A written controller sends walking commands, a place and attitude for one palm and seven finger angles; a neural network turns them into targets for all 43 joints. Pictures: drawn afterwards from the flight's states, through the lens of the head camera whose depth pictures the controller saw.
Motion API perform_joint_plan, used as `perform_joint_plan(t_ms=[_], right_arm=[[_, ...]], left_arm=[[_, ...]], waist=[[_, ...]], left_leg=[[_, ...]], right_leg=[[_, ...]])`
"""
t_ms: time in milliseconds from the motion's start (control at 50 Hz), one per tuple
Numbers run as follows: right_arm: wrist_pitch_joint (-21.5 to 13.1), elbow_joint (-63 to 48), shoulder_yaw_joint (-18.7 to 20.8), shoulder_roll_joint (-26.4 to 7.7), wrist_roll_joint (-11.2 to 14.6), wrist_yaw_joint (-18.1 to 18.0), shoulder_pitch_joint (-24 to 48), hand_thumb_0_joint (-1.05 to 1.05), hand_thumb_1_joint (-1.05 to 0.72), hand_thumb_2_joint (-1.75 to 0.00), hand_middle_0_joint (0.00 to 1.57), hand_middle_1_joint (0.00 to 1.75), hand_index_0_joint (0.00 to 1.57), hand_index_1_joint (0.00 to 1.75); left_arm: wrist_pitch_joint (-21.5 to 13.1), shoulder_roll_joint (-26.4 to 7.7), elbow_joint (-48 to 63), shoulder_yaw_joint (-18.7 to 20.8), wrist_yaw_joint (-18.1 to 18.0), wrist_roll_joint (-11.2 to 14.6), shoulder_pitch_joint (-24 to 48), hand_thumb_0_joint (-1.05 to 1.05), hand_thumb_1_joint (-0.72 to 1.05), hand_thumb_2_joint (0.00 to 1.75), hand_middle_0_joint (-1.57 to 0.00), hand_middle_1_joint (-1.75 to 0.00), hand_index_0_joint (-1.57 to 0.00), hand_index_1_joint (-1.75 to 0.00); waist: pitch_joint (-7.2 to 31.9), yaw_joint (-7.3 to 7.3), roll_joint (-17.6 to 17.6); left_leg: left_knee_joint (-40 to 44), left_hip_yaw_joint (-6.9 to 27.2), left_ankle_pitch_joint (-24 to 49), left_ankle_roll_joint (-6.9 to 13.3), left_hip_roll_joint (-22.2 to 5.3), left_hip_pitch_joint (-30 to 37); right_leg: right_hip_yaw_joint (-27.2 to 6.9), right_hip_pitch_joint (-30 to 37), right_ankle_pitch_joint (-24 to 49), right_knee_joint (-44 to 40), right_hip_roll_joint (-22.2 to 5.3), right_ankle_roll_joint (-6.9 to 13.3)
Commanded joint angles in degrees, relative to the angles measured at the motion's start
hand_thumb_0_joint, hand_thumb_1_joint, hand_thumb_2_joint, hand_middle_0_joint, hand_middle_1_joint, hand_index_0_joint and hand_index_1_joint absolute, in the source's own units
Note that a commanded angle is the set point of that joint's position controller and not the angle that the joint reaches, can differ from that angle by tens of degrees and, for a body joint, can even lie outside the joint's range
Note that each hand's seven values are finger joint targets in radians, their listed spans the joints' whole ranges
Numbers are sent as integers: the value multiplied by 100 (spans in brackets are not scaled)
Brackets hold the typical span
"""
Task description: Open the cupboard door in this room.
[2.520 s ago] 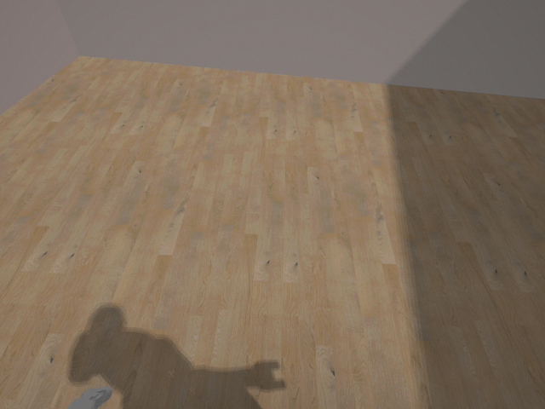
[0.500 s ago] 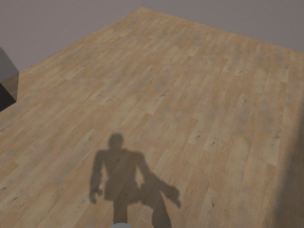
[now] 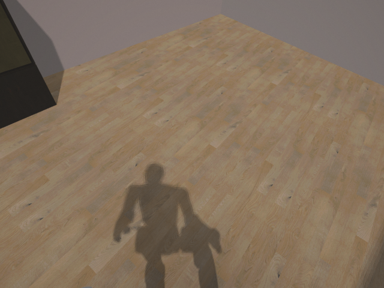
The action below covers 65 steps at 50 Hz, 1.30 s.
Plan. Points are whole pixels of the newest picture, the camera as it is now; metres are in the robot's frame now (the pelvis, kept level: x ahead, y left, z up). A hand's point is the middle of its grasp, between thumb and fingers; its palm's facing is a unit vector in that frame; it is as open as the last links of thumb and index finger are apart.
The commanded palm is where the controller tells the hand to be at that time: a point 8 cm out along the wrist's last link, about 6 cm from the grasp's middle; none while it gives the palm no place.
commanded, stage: turn or walk to find it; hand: left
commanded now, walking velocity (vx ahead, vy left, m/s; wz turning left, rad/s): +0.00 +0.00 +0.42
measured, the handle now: out of the picture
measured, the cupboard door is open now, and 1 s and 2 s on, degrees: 0 0 0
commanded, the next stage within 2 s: stand and wait in 0.30 s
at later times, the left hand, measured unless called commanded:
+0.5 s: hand out of the picture -0.02 +0.16 -0.17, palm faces +0.22 -0.95 -0.24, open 7.4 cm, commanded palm none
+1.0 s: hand out of the picture -0.08 +0.18 -0.18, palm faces +0.26 -0.94 -0.21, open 7.4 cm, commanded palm none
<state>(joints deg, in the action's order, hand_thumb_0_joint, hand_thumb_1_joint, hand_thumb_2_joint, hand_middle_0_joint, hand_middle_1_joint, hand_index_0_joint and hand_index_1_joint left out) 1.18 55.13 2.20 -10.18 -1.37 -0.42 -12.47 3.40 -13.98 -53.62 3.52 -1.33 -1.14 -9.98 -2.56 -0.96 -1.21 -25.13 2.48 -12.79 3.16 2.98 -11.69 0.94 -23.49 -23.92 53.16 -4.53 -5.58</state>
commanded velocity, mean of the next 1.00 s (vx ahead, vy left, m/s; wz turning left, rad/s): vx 0.00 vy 0.00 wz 0.16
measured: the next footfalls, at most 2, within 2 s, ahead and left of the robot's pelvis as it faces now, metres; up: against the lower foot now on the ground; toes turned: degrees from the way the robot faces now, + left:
right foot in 0.16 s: +0.03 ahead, -0.14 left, +0.00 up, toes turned +1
left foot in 0.58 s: -0.04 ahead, +0.11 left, +0.00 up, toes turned +15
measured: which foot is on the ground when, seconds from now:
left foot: down 0.00-0.16, up 0.18-0.56, down 0.58-1.00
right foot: up 0.00-0.14, down 0.16-0.60, up 0.62-0.90, down 0.92-1.00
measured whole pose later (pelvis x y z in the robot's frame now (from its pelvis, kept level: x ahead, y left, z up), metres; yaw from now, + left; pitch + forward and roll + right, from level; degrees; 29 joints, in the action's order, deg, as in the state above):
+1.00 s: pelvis -0.05 +0.00 -0.01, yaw +14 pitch -3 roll +0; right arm 0.8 62.2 2.0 -10.3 -0.4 -1.5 -11.8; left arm 0.7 -8.8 -62.9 0.3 -1.9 -1.3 -15.1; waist -1.0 0.3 0.6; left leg -28.5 -2.4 -15.9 1.8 1.5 -10.1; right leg 4.6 -10.6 -15.6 29.2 -4.5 -1.8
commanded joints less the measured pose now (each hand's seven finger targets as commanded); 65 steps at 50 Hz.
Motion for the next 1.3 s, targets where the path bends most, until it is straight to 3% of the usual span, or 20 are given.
perform_joint_plan(t_ms=[0,60,100,120,140,160,200,240,440,520,540,580,600,620,700,820,900,960,1100,1280], right_arm=[[-32,-344,354,-1244,-24,-74,-173,0,-90,-90,20,30,20,30],[-19,-371,380,-1240,-13,-54,-73,0,-90,-90,20,30,20,30],[-18,-398,368,-1100,51,-22,-59,0,-90,-90,20,30,20,30],[-23,-442,318,-706,105,13,-272,0,-90,-90,20,30,20,30],[5,-575,330,-671,51,-15,-183,0,-90,-90,20,30,20,30],[81,-547,410,-895,9,0,-135,0,-90,-90,20,30,20,30],[223,-281,429,-865,-8,71,-252,0,-90,-90,20,30,20,30],[246,-140,408,-783,-25,122,-482,0,-90,-90,20,30,20,30],[122,-96,191,-453,61,47,153,0,-90,-90,20,30,20,30],[-10,171,110,-393,92,-16,-357,0,-90,-90,20,30,20,30],[-82,269,118,-574,89,-23,-549,0,-90,-90,20,30,20,30],[-137,229,192,-1163,48,-74,-482,0,-90,-90,20,30,20,30],[-121,256,160,-1079,16,-134,-357,0,-90,-90,20,30,20,30],[-168,315,90,-929,16,-199,-240,0,-90,-90,20,30,20,30],[-178,315,34,-759,53,-240,37,0,-90,-90,20,30,20,30],[-175,441,95,-774,62,-216,-102,0,-90,-90,20,30,20,30],[-145,363,63,-499,134,-140,66,0,-90,-90,20,30,20,30],[-35,448,39,-338,87,-95,-111,0,-90,-90,20,30,20,30],[-167,726,-63,-419,72,-107,-407,0,-90,-90,20,30,20,30],[-204,934,-89,-263,88,-138,-797,0,-90,-90,20,30,20,30]], left_arm=[[-153,-258,537,78,-12,52,48,0,90,90,-20,-30,-20,-30],[-213,-295,510,82,-40,78,-236,0,90,90,-20,-30,-20,-30],[-311,-468,438,123,-66,66,-598,0,90,90,-20,-30,-20,-30],[-379,-941,437,215,-117,-24,-659,0,90,90,-20,-30,-20,-30],[-366,-1240,508,238,-109,-26,-697,0,90,90,-20,-30,-20,-30],[-315,-1149,591,207,-113,7,-556,0,90,90,-20,-30,-20,-30],[-328,-799,702,171,-115,11,82,0,90,90,-20,-30,-20,-30],[-357,-572,724,73,-80,20,261,0,90,90,-20,-30,-20,-30],[-402,-704,84,101,-89,-80,-892,0,90,90,-20,-30,-20,-30],[-369,-674,-151,72,-99,-18,-733,0,90,90,-20,-30,-20,-30],[-343,-511,-163,30,-94,39,-704,0,90,90,-20,-30,-20,-30],[-274,18,-123,-109,-83,73,-862,0,90,90,-20,-30,-20,-30],[-231,-18,-218,-135,-100,34,-721,0,90,90,-20,-30,-20,-30],[-164,3,-337,-138,-111,19,-623,0,90,90,-20,-30,-20,-30],[-183,77,-633,-178,-25,29,-853,0,90,90,-20,-30,-20,-30],[-230,110,-741,-193,-42,35,-861,0,90,90,-20,-30,-20,-30],[-341,-217,-815,-137,-107,-9,-1085,0,90,90,-20,-30,-20,-30],[-345,-317,-751,-146,-79,5,-719,0,90,90,-20,-30,-20,-30],[-314,-49,-797,-229,-90,49,-756,0,90,90,-20,-30,-20,-30],[-358,55,-981,-267,-95,71,-920,0,90,90,-20,-30,-20,-30]], waist=[[272,-67,969],[412,100,946],[680,279,444],[769,268,-939],[551,336,-1660],[375,294,-1019],[-58,24,-982],[-229,-128,-708],[251,370,-937],[519,70,-877],[598,-7,-380],[496,61,1575],[249,23,1202],[83,33,1581],[-2,145,1067],[114,113,719],[119,209,-110],[-162,51,-866],[-299,176,213],[-142,163,175]], left_leg=[[548,1661,2173,755,-1512,211],[232,1768,2314,639,-1387,-107],[-318,1492,1350,202,-960,-765],[-1339,750,-384,-213,-318,-1839],[-2551,117,-2020,-463,166,-2249],[-3433,302,-1923,-437,-77,-1973],[-4249,248,-1251,-474,-263,-1897],[-4569,57,-702,-563,-344,-1905],[-2051,-449,-1323,-662,-454,-1246],[-91,-647,-77,-558,-373,170],[440,-427,644,-484,-626,746],[701,1150,2733,286,-2216,909],[780,1010,2881,547,-2263,573],[887,854,2992,504,-2054,284],[670,279,3422,517,-1686,570],[518,429,2972,463,-1560,591],[-37,102,1083,-92,-885,-340],[-129,-193,-144,-272,-536,-28],[689,261,194,-112,-901,-359],[727,138,174,-155,-874,-241]], right_leg=[[26,106,-110,-763,183,121],[28,819,347,-1766,321,199],[-112,2008,1420,-3234,55,239],[-1282,2856,1518,-3682,-1201,576],[-2212,2305,2219,-3776,-2266,1183],[-1822,1540,2004,-3796,-2304,1435],[-1242,808,743,-4060,-1592,1252],[-521,694,900,-3946,-1209,1103],[-308,1864,3366,-3286,-1319,1454],[-76,1463,3295,-2736,-1040,1092],[139,1131,2762,-2340,-777,831],[520,133,-413,-1317,-47,331],[265,224,-751,-772,-36,328],[38,299,-682,-490,-93,294],[66,287,-170,-604,-96,295],[257,886,412,-2103,-8,243],[-306,1726,2162,-3099,-600,472],[-547,777,939,-3472,-861,801],[-96,1197,1018,-3189,-269,522],[-93,1387,1154,-3329,-264,571]])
